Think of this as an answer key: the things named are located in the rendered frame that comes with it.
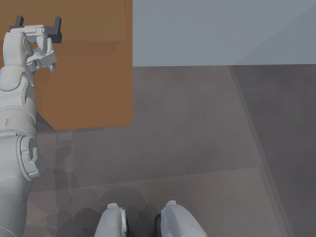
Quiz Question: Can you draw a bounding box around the robot right thigh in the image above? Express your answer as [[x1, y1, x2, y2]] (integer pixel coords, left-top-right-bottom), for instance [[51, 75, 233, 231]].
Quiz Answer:
[[160, 204, 207, 237]]

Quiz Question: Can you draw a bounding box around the robot left upper arm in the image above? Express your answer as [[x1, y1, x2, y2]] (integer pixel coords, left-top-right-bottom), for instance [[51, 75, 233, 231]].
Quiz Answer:
[[0, 135, 45, 237]]

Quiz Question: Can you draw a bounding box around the robot left hand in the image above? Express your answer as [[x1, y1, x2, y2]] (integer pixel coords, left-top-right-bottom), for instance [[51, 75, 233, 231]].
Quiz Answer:
[[3, 25, 57, 76]]

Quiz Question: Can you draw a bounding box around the left robot shin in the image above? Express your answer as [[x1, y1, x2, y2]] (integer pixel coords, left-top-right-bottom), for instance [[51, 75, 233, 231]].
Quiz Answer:
[[107, 203, 126, 237]]

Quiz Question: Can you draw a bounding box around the handle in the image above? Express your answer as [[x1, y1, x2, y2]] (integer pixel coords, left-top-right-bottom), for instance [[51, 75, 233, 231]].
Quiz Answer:
[[9, 15, 62, 43]]

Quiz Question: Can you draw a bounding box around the drawer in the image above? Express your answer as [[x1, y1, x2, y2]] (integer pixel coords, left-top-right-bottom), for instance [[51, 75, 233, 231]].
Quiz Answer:
[[0, 0, 125, 41]]

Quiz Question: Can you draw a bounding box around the left robot forearm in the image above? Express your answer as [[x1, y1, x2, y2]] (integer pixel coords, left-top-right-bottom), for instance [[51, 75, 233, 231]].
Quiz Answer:
[[0, 65, 38, 141]]

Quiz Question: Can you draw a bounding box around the cabinet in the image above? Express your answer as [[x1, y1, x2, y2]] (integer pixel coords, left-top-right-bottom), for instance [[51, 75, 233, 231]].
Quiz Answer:
[[0, 0, 133, 130]]

